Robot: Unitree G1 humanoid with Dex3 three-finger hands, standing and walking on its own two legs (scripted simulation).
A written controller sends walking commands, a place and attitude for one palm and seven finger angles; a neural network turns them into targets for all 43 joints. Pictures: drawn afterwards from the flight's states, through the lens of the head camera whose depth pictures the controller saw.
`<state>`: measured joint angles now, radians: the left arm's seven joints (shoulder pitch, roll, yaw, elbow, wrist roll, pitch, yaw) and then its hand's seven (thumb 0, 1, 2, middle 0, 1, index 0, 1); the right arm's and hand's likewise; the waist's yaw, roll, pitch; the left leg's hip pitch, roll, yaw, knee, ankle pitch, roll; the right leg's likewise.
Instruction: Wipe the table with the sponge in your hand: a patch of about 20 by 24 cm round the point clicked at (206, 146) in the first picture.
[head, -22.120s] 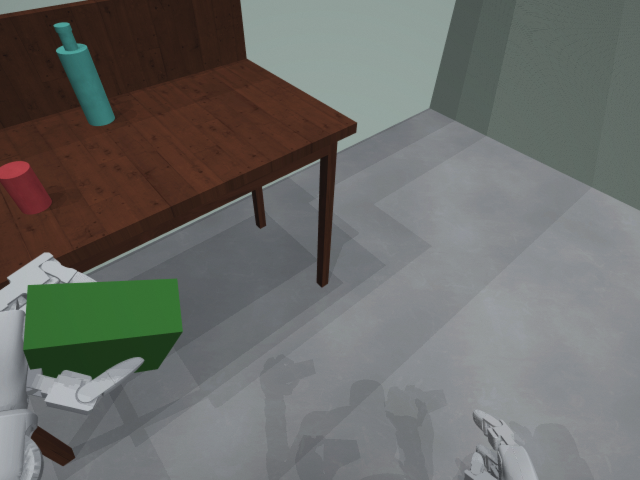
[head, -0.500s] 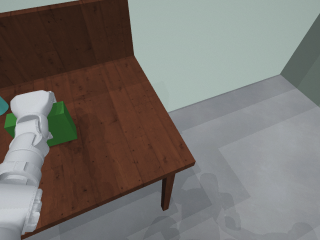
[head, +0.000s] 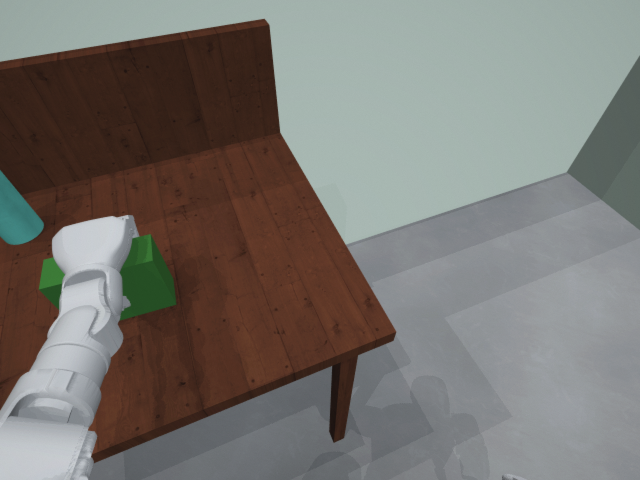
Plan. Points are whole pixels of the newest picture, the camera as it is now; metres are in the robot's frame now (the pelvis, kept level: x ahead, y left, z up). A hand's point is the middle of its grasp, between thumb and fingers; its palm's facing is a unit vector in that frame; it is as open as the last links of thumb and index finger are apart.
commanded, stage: wipe back along the middle lane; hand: left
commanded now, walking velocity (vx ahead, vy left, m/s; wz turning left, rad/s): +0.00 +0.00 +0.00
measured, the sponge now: (119, 290) +0.37 +0.31 -0.01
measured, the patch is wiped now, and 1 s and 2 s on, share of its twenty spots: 0.55 0.65 0.70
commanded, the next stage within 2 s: slide across to the third lane in 1.02 s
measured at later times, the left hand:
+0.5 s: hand (113, 289) +0.34 +0.30 +0.04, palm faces -0.05 +0.00 -1.00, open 9.6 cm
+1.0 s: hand (119, 340) +0.27 +0.26 +0.04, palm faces +0.00 -0.04 -1.00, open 9.5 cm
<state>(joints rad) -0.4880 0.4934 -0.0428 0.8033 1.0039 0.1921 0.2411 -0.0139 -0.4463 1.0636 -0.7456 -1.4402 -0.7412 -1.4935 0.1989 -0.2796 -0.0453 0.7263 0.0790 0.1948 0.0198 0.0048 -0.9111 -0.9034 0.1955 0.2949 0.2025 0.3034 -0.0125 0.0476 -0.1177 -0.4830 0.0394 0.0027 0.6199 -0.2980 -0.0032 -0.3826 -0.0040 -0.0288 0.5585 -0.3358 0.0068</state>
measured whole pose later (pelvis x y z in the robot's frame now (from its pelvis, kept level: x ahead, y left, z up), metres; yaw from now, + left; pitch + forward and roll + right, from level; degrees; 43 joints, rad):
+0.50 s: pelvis +0.01 +0.01 +0.00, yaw +1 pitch +6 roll -1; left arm -0.31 0.43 -0.13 0.53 0.98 0.32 0.21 0.00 -0.44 1.06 -0.73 -1.45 -0.73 -1.50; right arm 0.13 -0.27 -0.02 0.68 0.08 0.20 0.01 0.01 -0.91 -0.90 0.20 0.30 0.20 0.30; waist 0.02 0.06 -0.10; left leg -0.40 0.02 0.00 0.59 -0.30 0.00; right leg -0.29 -0.02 -0.03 0.53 -0.34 0.01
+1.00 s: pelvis +0.01 -0.01 +0.00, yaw +0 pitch +3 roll +0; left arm 0.00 0.38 -0.15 0.21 0.97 0.38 0.22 0.02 -0.45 1.06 -0.70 -1.47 -0.76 -1.45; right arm 0.07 -0.27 -0.01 0.65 0.08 0.17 0.03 0.01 -0.91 -0.90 0.19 0.29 0.20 0.30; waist 0.06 0.08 -0.10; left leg -0.32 0.03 0.00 0.57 -0.30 -0.02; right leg -0.23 -0.01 -0.03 0.54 -0.35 0.00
